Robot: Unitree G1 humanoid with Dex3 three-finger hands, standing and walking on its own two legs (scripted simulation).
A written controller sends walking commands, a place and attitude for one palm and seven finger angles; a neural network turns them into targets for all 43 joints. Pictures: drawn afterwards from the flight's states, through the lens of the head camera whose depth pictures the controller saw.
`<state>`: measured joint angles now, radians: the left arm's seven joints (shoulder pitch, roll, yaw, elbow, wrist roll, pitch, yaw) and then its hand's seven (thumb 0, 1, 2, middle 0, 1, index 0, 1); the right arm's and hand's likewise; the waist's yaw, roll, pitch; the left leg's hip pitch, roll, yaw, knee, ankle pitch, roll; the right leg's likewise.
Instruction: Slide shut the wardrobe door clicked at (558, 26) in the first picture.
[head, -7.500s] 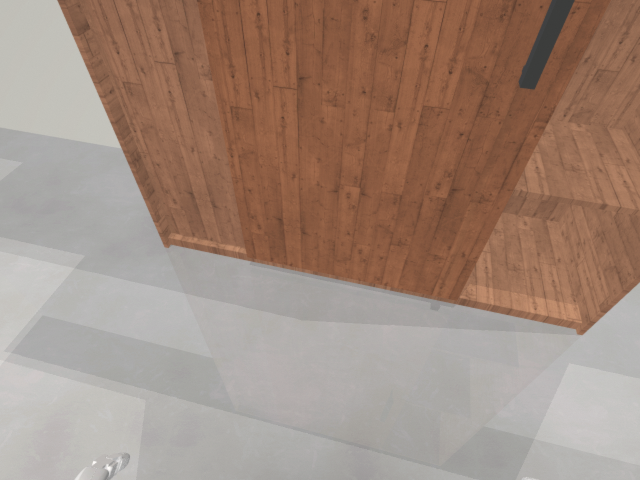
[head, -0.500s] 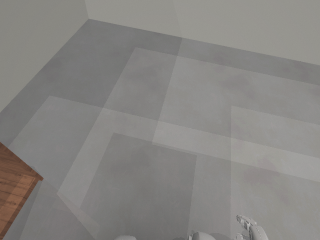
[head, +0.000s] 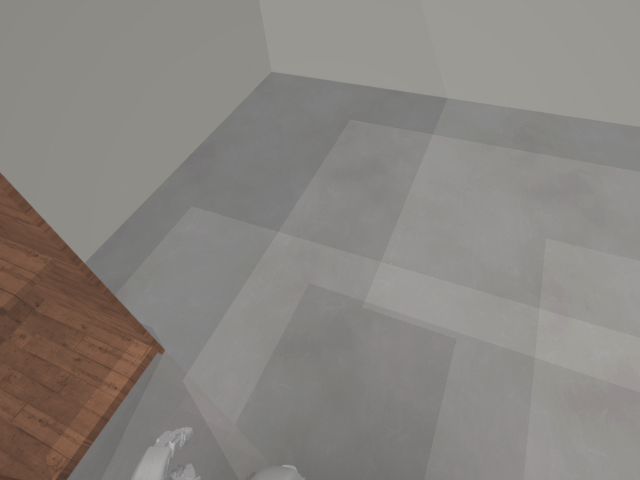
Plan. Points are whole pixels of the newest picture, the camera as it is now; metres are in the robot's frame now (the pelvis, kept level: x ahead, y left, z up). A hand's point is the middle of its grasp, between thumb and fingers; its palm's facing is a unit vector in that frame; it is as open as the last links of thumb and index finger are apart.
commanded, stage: turn to face it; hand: left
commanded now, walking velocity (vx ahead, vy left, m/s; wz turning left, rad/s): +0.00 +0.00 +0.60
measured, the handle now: out of the picture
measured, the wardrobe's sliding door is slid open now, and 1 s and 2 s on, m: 0.43 0.43 0.43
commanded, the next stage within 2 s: take the last steps up to it in 1.78 s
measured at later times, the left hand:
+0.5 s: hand out of the picture -0.07 +0.28 -0.19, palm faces +0.37 -0.89 -0.26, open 7.4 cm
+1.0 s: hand out of the picture -0.01 +0.25 -0.13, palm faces +0.56 -0.77 -0.30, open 7.4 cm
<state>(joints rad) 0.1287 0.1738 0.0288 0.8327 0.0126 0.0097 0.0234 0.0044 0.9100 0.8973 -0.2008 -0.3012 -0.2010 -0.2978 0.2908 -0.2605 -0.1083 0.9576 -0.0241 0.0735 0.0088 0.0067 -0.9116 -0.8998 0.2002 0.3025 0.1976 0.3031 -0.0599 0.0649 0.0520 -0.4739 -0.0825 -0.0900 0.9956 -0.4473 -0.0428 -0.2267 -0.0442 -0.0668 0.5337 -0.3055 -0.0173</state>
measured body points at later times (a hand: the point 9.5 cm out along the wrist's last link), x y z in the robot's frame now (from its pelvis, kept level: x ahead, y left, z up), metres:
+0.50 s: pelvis -0.02 +0.05 -0.01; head +0.01 +0.10 +0.44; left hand -0.08 +0.32 -0.17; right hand +0.19 -0.16 -0.12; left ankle -0.03 +0.14 -0.74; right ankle -0.01 -0.11 -0.67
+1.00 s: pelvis -0.01 +0.00 -0.01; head +0.02 -0.01 +0.44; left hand -0.04 +0.29 -0.11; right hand +0.15 -0.19 -0.17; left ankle -0.04 +0.14 -0.72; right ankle +0.05 -0.09 -0.74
